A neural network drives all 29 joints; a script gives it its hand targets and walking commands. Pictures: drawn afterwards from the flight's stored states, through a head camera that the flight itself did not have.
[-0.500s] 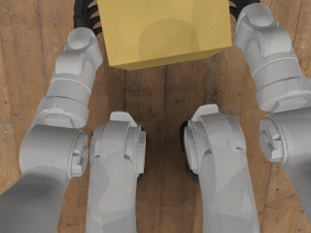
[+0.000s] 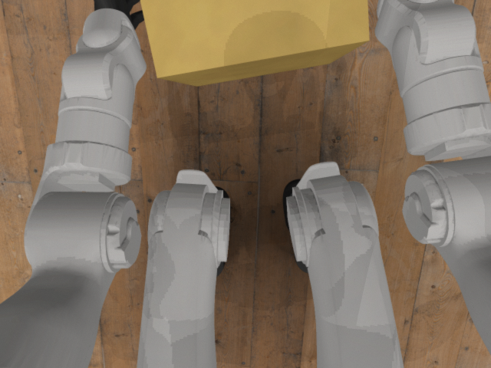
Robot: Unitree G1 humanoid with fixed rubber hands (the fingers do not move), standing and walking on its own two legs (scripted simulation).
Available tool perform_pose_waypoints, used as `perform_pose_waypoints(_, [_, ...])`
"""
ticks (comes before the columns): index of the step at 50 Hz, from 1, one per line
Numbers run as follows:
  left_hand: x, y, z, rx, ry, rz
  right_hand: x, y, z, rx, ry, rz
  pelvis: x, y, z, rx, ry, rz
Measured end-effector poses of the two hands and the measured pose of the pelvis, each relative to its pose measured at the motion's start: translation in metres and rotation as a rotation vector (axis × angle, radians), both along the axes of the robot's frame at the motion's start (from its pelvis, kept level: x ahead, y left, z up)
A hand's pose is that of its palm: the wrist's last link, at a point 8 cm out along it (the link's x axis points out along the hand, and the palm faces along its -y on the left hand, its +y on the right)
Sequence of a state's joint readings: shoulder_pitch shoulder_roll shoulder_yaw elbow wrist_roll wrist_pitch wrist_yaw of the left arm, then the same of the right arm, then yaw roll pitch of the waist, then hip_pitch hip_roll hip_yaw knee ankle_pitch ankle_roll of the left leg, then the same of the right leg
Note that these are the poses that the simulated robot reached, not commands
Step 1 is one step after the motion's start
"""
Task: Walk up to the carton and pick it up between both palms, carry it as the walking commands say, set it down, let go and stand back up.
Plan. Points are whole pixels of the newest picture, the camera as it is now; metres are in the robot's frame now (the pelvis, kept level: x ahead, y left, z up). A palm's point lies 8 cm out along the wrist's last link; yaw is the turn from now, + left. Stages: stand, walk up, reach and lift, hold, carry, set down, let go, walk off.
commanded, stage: reach and lift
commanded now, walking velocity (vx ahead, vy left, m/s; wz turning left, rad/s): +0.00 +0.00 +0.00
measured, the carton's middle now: out of the picture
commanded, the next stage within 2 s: none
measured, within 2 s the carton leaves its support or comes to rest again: neither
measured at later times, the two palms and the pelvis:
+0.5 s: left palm out of the picture +0.52 +0.14 -0.07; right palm out of the picture +0.53 -0.18 -0.05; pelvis -0.03 +0.00 +0.04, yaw -1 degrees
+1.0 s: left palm (14, 2) +0.50 +0.14 +0.00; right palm out of the picture +0.50 -0.18 +0.01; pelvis -0.04 +0.00 +0.10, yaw -2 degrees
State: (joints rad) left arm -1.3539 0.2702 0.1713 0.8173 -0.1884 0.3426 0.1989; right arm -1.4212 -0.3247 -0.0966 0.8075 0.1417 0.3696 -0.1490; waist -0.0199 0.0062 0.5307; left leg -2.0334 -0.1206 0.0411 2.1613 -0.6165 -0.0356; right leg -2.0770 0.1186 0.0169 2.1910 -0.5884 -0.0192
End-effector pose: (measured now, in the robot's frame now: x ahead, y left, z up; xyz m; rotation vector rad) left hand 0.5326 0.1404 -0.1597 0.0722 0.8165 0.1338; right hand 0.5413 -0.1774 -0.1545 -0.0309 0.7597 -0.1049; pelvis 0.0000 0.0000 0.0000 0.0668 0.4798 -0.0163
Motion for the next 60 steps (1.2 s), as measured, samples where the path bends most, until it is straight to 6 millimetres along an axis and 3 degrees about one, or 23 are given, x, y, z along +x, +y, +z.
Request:
perform_pose_waypoints(5, [-0.015,0.001,0.009,0.006,0.025,-0.003,-0.015,0.001,0.008,0.001,0.025,-0.001,0.003,0.000,0.016,0.007,-0.007,0.000])
perform_pose_waypoints(10, [-0.020,0.000,0.030,-0.002,0.003,-0.008,-0.023,0.000,0.030,-0.008,0.003,-0.007,-0.002,0.000,0.029,0.005,-0.026,-0.003])
perform_pose_waypoints(22, [-0.008,-0.005,0.089,-0.020,-0.097,0.000,-0.011,-0.005,0.096,-0.003,-0.097,-0.030,-0.029,0.002,0.041,-0.010,-0.074,-0.017])
perform_pose_waypoints(28, [-0.014,-0.002,0.095,-0.011,-0.079,0.004,-0.015,-0.002,0.101,0.001,-0.079,-0.027,-0.036,0.002,0.045,-0.010,-0.071,-0.014])
perform_pose_waypoints(36, [-0.036,0.003,0.104,0.010,-0.017,-0.007,-0.038,0.003,0.105,-0.006,-0.017,-0.014,-0.035,0.003,0.062,-0.011,-0.080,-0.011])
perform_pose_waypoints(42, [-0.042,0.003,0.127,0.015,-0.003,-0.015,-0.046,0.003,0.127,-0.009,-0.003,-0.015,-0.036,0.004,0.080,-0.014,-0.110,-0.014])
perform_pose_waypoints(51, [-0.035,0.001,0.165,-0.006,-0.070,-0.008,-0.040,0.002,0.171,-0.014,-0.071,-0.027,-0.040,0.005,0.099,-0.022,-0.145,-0.021])
perform_pose_waypoints(60, [-0.047,0.004,0.178,-0.012,-0.063,0.003,-0.049,0.004,0.186,-0.016,-0.064,-0.023,-0.040,0.004,0.113,-0.028,-0.157,-0.020])
